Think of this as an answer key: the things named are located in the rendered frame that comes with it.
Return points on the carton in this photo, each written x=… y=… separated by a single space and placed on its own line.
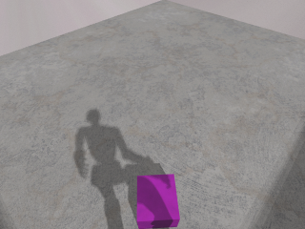
x=157 y=204

